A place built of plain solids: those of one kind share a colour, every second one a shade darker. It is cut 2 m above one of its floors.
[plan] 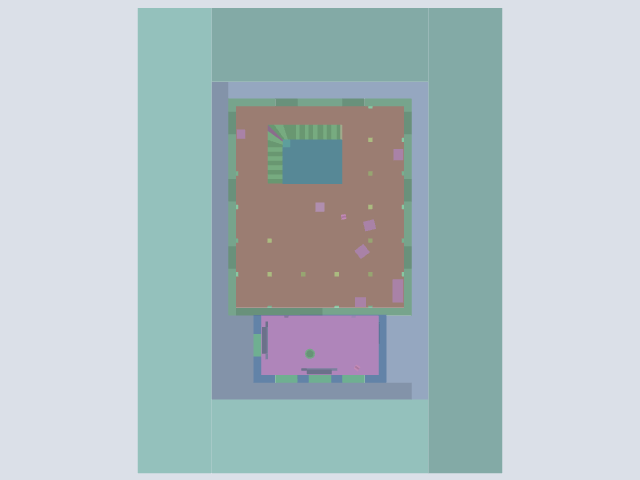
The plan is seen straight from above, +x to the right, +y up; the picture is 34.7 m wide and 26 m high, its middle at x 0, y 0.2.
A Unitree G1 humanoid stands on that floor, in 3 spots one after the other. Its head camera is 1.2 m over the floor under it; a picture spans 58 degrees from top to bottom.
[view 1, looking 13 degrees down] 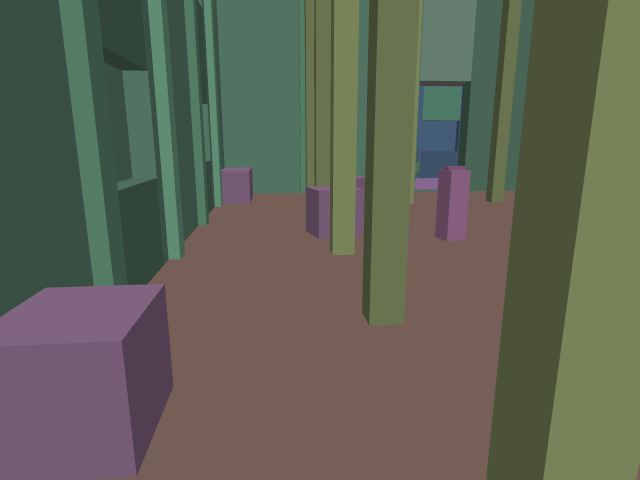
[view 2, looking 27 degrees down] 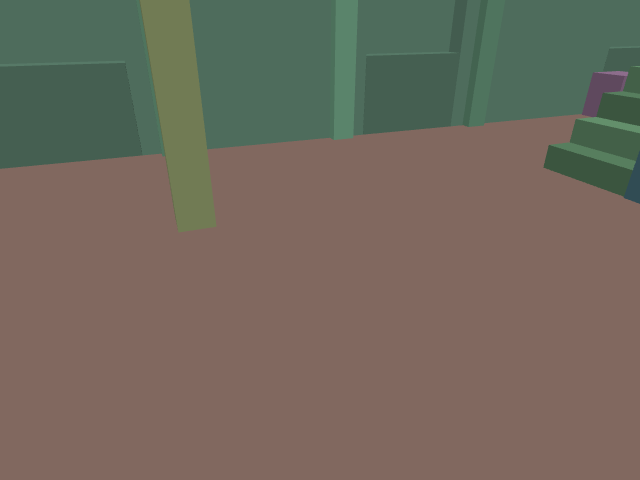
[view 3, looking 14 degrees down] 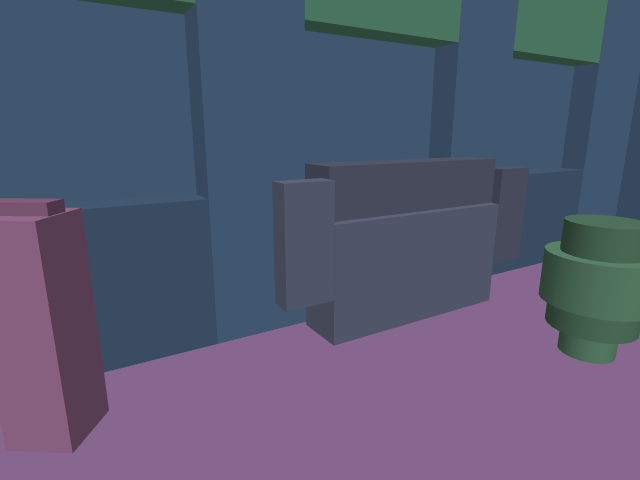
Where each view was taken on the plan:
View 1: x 3.45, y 6.54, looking -96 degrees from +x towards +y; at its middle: floor_storey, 5.33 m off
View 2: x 0.00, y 0.00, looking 159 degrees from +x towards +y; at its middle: floor_storey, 2.64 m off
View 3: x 1.89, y -4.83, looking -121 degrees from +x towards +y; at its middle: rack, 2.30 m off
